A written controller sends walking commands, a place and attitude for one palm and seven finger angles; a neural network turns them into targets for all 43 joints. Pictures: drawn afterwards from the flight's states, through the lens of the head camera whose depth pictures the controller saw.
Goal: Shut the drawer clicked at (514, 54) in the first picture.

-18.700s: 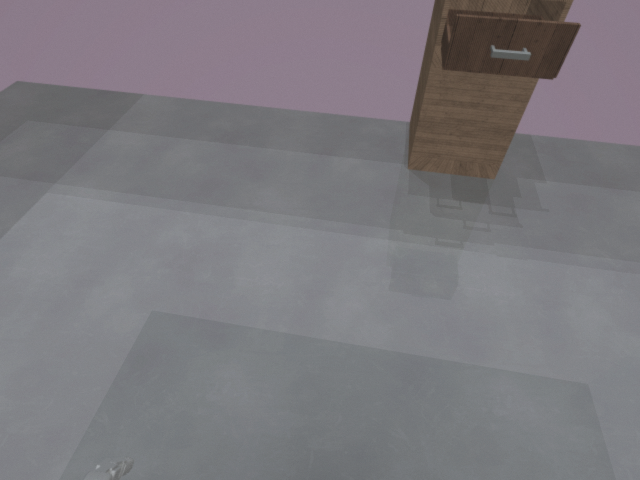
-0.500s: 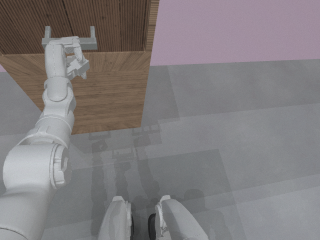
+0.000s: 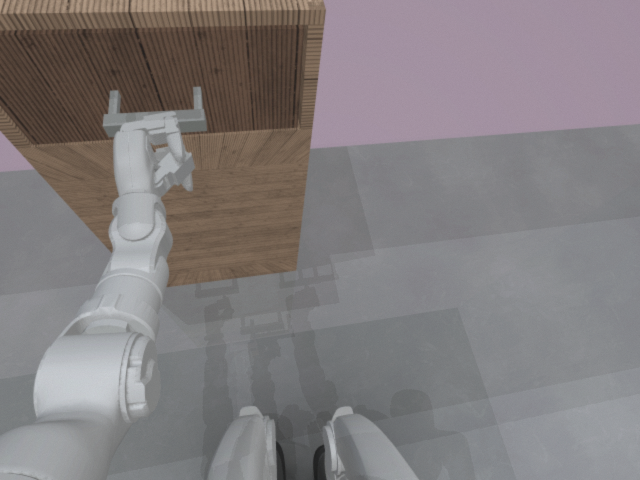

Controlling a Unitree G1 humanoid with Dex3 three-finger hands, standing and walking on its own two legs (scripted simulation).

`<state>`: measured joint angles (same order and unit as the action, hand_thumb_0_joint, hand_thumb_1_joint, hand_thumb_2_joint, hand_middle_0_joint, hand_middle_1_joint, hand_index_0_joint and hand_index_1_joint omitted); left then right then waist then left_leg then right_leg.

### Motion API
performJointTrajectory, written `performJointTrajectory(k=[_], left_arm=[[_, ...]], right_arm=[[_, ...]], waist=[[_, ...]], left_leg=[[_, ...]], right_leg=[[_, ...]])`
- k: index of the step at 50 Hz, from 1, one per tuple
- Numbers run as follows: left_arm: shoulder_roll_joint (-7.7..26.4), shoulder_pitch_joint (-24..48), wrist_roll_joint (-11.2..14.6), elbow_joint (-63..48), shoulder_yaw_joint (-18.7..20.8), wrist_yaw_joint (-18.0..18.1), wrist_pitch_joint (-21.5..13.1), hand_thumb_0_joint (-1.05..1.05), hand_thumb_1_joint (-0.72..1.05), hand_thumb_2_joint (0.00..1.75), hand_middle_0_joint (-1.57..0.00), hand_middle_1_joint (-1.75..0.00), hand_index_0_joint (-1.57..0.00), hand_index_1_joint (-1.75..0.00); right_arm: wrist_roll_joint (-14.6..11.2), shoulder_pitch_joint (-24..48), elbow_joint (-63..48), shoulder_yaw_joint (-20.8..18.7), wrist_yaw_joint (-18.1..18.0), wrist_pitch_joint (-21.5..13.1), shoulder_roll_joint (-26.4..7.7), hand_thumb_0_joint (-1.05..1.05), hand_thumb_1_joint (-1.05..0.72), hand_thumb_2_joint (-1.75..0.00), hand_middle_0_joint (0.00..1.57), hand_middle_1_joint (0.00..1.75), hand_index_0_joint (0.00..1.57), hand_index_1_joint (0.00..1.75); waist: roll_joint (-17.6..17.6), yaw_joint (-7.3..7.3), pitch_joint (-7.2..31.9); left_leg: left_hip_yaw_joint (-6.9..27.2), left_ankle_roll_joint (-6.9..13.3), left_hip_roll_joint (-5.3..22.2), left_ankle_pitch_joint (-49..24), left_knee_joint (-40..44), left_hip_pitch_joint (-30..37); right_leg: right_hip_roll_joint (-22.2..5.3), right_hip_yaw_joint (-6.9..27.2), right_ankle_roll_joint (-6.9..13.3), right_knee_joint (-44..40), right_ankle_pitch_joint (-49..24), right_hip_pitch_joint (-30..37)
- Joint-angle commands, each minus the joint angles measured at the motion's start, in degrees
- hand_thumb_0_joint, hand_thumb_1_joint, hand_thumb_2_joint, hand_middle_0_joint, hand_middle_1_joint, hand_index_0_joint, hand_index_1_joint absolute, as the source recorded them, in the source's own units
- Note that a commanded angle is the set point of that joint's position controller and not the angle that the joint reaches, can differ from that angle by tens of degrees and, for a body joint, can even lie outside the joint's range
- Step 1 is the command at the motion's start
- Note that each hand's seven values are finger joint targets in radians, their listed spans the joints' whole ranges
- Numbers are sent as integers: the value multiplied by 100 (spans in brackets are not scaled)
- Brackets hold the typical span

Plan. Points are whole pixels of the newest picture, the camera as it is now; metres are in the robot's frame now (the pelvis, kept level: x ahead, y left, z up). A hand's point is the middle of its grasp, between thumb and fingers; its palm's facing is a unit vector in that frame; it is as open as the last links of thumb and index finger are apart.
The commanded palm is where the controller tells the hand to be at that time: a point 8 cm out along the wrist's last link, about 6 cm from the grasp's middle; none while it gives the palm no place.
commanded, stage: pull the fist back off the drawer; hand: left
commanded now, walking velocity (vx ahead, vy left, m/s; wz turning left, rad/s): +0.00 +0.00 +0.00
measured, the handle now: (157, 110) +0.58 +0.17 +0.05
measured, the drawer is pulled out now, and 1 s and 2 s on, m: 0.00 0.00 0.00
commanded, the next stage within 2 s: draw the hand back to the body in 0.12 s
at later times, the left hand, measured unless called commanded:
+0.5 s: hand (154, 191) +0.43 +0.15 +0.09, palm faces +0.12 -0.99 -0.04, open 3.3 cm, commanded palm +0.39 +0.20 +0.11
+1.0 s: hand (24, 274) +0.30 +0.20 +0.18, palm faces +0.21 -0.94 -0.26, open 3.3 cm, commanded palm +0.26 +0.25 +0.21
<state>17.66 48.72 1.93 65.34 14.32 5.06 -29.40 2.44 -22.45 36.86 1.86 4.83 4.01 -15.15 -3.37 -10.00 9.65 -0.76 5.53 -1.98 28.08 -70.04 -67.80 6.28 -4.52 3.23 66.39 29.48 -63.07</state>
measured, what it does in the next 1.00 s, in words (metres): rises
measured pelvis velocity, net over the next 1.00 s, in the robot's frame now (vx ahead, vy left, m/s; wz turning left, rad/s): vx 0.04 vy -0.01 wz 0.04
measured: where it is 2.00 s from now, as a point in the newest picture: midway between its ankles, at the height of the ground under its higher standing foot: outside the picture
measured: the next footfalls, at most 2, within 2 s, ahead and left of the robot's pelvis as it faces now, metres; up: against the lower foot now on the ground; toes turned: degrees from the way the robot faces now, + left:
none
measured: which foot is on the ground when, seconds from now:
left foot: down 0.00-1.00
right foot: down 0.00-1.00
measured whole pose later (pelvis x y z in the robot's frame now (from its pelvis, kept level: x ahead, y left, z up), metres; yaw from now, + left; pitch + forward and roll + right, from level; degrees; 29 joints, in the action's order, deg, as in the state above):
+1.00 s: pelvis +0.04 -0.01 +0.10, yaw +2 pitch +2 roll -1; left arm 18.1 -10.4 5.7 -1.7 4.3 4.1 -3.3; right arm -3.1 -11.0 29.3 3.6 -4.6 4.0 -14.1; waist -3.0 1.1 3.3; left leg -0.6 4.6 -3.7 18.2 -34.7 -18.6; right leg 5.2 -0.7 3.5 31.6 19.3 -14.5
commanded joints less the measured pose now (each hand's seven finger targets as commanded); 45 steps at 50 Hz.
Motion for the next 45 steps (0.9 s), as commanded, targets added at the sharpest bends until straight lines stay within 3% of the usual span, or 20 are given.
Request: performJointTrajectory(k=[1, 3, 5, 10, 11, 13, 15, 18, 20, 22, 24, 26, 29, 31, 34, 36, 37, 39, 41, 45], left_arm=[[668, 1498, 122, -1465, 111, 26, -365, 0, 90, 90, -140, -160, -140, -160], [874, 1361, 111, -1513, 272, 48, -362, 0, 90, 90, -140, -160, -140, -160], [725, 1570, 74, -1791, 117, 59, -447, 0, 90, 90, -140, -160, -140, -160], [478, 1267, 148, -2689, -124, -17, -708, 0, 90, 90, -140, -160, -140, -160], [377, 1069, 172, -2719, -171, -50, -690, 0, 90, 90, -140, -160, -140, -160], [399, 198, 298, -3449, -214, -157, -538, 0, 90, 90, -140, -160, -140, -160], [445, -634, 437, -3969, -220, -260, -237, 0, 90, 90, -140, -160, -140, -160], [114, -1417, 610, -4461, -558, -369, 353, 0, 90, 90, -140, -160, -140, -160], [283, -1688, 704, -4637, -408, -340, 620, 0, 90, 90, -140, -160, -140, -160], [317, -1766, 747, -4883, -362, -308, 703, 0, 90, 90, -140, -160, -140, -160], [226, -1784, 772, -5247, -486, -319, 671, 0, 90, 90, -140, -160, -140, -160], [223, -1901, 755, -5706, -588, -405, 576, 0, 90, 90, -140, -160, -140, -160], [234, -2459, 799, -5952, -696, -631, 642, 0, 90, 90, -140, -160, -140, -160], [199, -2825, 894, -6080, -754, -809, 825, 0, 90, 90, -140, -160, -140, -160], [403, -3374, 1100, -6042, -447, -966, 1238, 0, 90, 90, -140, -160, -140, -160], [540, -3442, 1216, -6258, -259, -1011, 1435, 0, 90, 90, -140, -160, -140, -160], [1141, -3644, 570, -6824, -409, -637, 1574, 0, 90, 90, -140, -160, -140, -160], [804, -3909, 544, -7336, -606, -370, 1806, 0, 90, 90, -140, -160, -140, -160], [867, -3993, 475, -7620, -650, -217, 1983, 0, 90, 90, -140, -160, -140, -160], [1002, -4401, 426, -7850, -479, -31, 2224, 0, 90, 90, -140, -160, -140, -160]], right_arm=[[-39, -646, -481, -417, -29, 64, -1011, 0, -90, -90, 20, 30, 20, 30], [-49, -649, -509, -412, -49, 128, -976, 0, -90, -90, 20, 30, 20, 30], [-49, -604, -544, -412, -58, 146, -920, 0, -90, -90, 20, 30, 20, 30], [-40, -517, -557, -492, -51, 151, -850, 0, -90, -90, 20, 30, 20, 30], [-47, -515, -520, -514, -43, 154, -842, 0, -90, -90, 20, 30, 20, 30], [-126, -435, -706, -549, -21, 184, -856, 0, -90, -90, 20, 30, 20, 30], [-217, -388, -880, -554, -55, 199, -857, 0, -90, -90, 20, 30, 20, 30], [-368, -246, -1053, -530, -119, 234, -804, 0, -90, -90, 20, 30, 20, 30], [-424, -129, -1138, -492, -224, 205, -806, 0, -90, -90, 20, 30, 20, 30], [-446, 5, -1175, -446, -316, 139, -757, 0, -90, -90, 20, 30, 20, 30], [-453, 149, -1198, -410, -373, 43, -716, 0, -90, -90, 20, 30, 20, 30], [-458, 246, -1224, -400, -400, -61, -679, 0, -90, -90, 20, 30, 20, 30], [-484, 397, -1269, -370, -421, -165, -688, 0, -90, -90, 20, 30, 20, 30], [-513, 516, -1368, -349, -432, -236, -696, 0, -90, -90, 20, 30, 20, 30], [-570, 813, -1542, -286, -527, -295, -719, 0, -90, -90, 20, 30, 20, 30], [-605, 1005, -1645, -239, -590, -341, -710, 0, -90, -90, 20, 30, 20, 30], [-606, 1328, -1742, -267, -676, -152, -579, 0, -90, -90, 20, 30, 20, 30], [-612, 1463, -1865, -197, -788, -120, -501, 0, -90, -90, 20, 30, 20, 30], [-599, 1609, -1810, -136, -863, -140, -512, 0, -90, -90, 20, 30, 20, 30], [-552, 1766, -1656, -94, -980, -221, -520, 0, -90, -90, 20, 30, 20, 30]], waist=[[-164, 84, 2654], [157, 107, 2420], [-31, 51, 2325], [-444, 152, 3004], [-493, 195, 3084], [-668, 455, 3509], [-522, 613, 3690], [34, 559, 2909], [520, 552, 2383], [656, 564, 1976], [505, 538, 1792], [-117, 592, 1928], [-298, 645, 1763], [-190, 678, 1650], [337, 803, 1206], [423, 870, 1010], [396, 1057, 1084], [407, 979, 844], [45, 987, 575], [240, 993, 47]], left_leg=[[739, -427, 292, -1809, 963, 2943], [590, -364, 239, -1841, 914, 2532], [550, -358, 226, -1966, 886, 2565], [580, -492, 288, -3280, 752, 3473], [620, -532, 315, -3522, 748, 3658], [583, -572, 345, -4147, 887, 4192], [572, -574, 358, -4674, 1065, 4469], [474, -438, 328, -4314, 1398, 4247], [358, -319, 254, -3618, 1582, 3809], [289, -286, 195, -3065, 1769, 3556], [296, -275, 175, -2900, 1873, 3669], [345, -317, 190, -3241, 1935, 4186], [420, -371, 230, -3416, 2093, 4569], [449, -356, 227, -3311, 2231, 4635], [346, -281, 140, -2372, 2519, 4123], [313, -247, 106, -2045, 2674, 3999], [311, -305, 122, -1931, 2993, 4301], [315, -276, 150, -1850, 3232, 4511], [376, -264, 198, -1867, 3485, 4868], [376, -227, 220, -1743, 3897, 5239]], right_leg=[[-152, 326, -87, -903, -1371, 839], [-159, 426, -123, -936, -1643, 1209], [-183, 459, -130, -897, -1858, 1199], [-177, 444, -124, -737, -2737, 1293], [-177, 409, -133, -737, -2785, 1243], [-169, 408, -131, -873, -3110, 1649], [-167, 399, -136, -1007, -3528, 2158], [-180, 377, -220, -1405, -3698, 2568], [-209, 462, -246, -1618, -3757, 2979], [-252, 520, -269, -1788, -3716, 3245], [-275, 544, -260, -1894, -3622, 3308], [-275, 531, -206, -1913, -3525, 3259], [-262, 473, -185, -2077, -3341, 3206], [-268, 448, -188, -2198, -3236, 3320], [-326, 513, -215, -2514, -2973, 3783], [-377, 593, -228, -2688, -2777, 3989], [-604, 1005, -256, -3053, -2799, 4406], [-659, 959, -310, -3299, -2752, 4611], [-610, 883, -218, -3498, -2472, 4553], [-584, 864, -216, -4030, -2170, 4719]])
